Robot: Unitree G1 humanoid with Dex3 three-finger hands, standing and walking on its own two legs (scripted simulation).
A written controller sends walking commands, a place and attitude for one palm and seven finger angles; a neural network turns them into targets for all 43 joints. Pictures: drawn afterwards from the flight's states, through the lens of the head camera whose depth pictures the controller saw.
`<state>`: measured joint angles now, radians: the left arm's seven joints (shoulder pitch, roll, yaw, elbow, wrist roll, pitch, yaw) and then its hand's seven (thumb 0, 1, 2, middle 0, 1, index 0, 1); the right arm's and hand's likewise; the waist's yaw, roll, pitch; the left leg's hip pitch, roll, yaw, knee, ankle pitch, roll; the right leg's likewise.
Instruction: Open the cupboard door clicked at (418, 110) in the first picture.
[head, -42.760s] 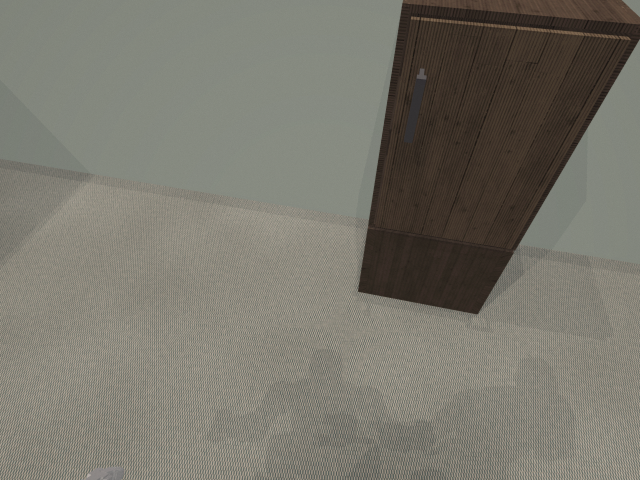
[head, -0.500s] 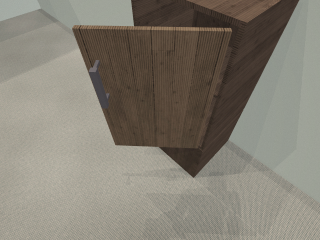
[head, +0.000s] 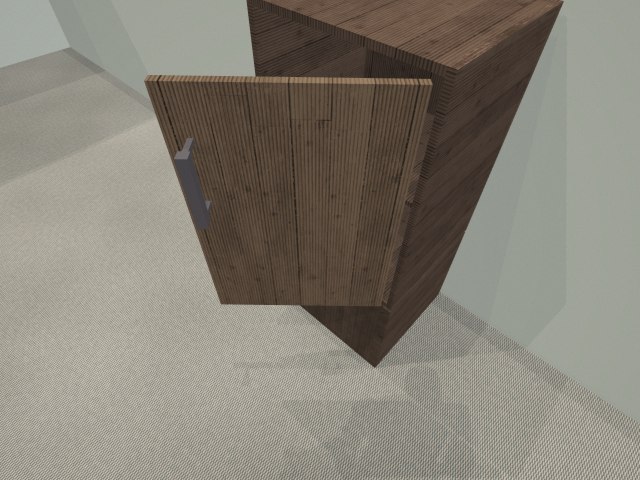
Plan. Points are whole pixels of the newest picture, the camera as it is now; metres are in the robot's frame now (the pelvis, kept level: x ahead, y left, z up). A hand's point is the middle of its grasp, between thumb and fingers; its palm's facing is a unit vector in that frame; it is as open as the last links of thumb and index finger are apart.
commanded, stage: come to a stop and stand still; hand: left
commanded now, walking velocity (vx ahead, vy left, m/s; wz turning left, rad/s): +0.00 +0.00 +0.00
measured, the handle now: (196, 185) +0.55 +0.25 +0.04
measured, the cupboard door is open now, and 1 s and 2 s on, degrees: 42 42 42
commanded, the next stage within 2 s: look again from close up in 0.24 s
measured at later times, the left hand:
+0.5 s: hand out of the picture -0.02 +0.18 -0.17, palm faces +0.04 -0.98 -0.20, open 7.4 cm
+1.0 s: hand out of the picture -0.02 +0.24 -0.17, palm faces +0.04 -0.97 -0.22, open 7.4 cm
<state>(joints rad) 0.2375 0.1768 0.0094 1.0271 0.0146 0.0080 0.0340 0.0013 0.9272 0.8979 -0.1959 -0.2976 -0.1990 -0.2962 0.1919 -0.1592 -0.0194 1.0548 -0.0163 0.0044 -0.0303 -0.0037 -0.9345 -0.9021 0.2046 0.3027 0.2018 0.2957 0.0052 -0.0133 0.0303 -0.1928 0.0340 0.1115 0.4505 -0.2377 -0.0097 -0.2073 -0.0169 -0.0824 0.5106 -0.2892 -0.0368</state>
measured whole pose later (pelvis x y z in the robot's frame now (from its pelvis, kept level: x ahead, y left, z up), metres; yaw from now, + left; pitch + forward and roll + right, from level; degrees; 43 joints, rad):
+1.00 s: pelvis -0.03 +0.05 +0.00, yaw +1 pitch -3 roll +0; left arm 0.31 0.21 -0.01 1.03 0.02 0.00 0.03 0.00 0.91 0.90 -0.20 -0.30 -0.20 -0.30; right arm 0.24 -0.20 -0.01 1.04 -0.02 0.00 -0.01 0.00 -0.91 -0.90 0.20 0.30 0.20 0.30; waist 0.00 -0.01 -0.01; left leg -0.21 -0.01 0.11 0.44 -0.19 0.06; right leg -0.19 -0.06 -0.08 0.44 -0.20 0.02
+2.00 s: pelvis +0.00 +0.05 -0.01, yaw +0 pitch -1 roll +0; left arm 0.27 0.17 0.00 1.00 0.01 0.01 0.05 0.01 0.92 0.90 -0.19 -0.30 -0.20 -0.30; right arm 0.29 -0.16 -0.03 1.02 -0.02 0.01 -0.02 0.01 -0.92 -0.90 0.20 0.30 0.20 0.30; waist -0.03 0.01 0.03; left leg -0.26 0.00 0.13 0.58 -0.31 0.06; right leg -0.27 -0.04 -0.07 0.57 -0.29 0.00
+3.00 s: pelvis +0.03 +0.03 +0.00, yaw +0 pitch +0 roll +0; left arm 0.26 0.16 -0.01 1.11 0.01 -0.01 0.04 0.00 0.92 0.90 -0.20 -0.30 -0.20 -0.30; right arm 0.26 -0.15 0.02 1.15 -0.01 -0.02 -0.03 0.00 -0.92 -0.90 0.20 0.30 0.20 0.30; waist 0.00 -0.01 0.03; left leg -0.14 0.00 0.11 0.42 -0.27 0.03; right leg -0.16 -0.03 -0.08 0.46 -0.29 -0.01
